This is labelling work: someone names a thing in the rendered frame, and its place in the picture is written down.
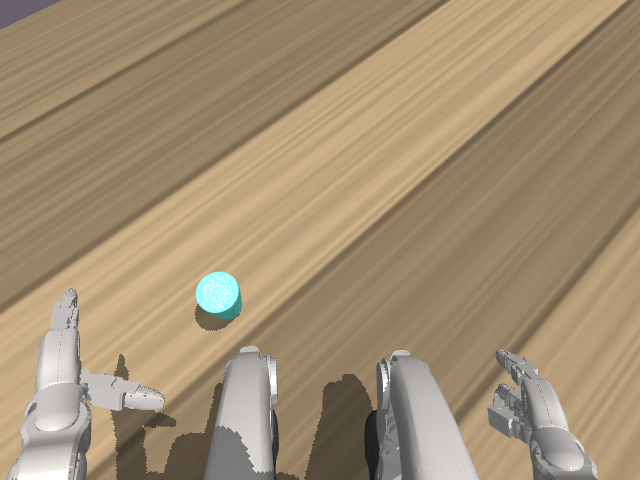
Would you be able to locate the left robot hand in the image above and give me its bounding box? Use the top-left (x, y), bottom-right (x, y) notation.
top-left (36, 288), bottom-right (165, 411)

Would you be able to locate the cup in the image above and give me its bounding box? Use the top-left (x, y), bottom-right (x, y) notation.
top-left (196, 272), bottom-right (242, 319)

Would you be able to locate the left robot arm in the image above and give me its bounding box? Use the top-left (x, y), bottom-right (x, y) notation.
top-left (6, 383), bottom-right (92, 480)

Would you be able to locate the right robot arm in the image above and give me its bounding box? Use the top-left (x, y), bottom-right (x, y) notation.
top-left (530, 427), bottom-right (598, 480)

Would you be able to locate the right robot hand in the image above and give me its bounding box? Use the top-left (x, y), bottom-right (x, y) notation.
top-left (487, 349), bottom-right (569, 446)

